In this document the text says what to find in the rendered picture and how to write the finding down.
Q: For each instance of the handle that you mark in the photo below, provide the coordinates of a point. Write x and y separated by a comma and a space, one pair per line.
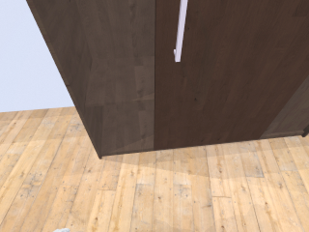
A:
181, 23

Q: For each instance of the wardrobe door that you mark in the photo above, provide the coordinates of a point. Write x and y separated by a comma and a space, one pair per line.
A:
294, 116
241, 62

